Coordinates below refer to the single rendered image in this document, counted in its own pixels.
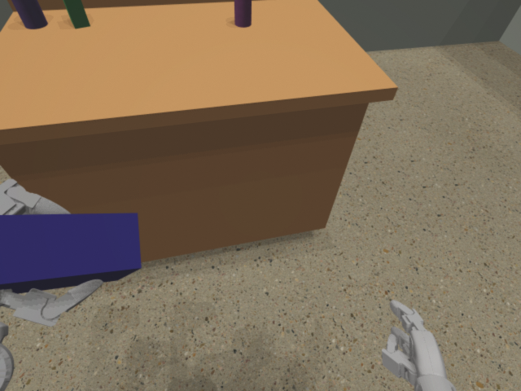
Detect robot right hand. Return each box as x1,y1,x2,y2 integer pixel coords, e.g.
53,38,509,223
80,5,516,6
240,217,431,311
382,300,447,386

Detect table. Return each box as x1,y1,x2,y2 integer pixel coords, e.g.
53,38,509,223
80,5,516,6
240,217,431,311
0,0,398,262

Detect right robot forearm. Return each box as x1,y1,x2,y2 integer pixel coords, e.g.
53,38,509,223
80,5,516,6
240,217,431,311
414,375,457,391

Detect robot left hand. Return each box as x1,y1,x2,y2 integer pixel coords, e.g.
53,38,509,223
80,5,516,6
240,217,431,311
0,179,103,327

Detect sponge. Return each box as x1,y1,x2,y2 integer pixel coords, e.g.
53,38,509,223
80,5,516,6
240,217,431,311
0,213,142,294

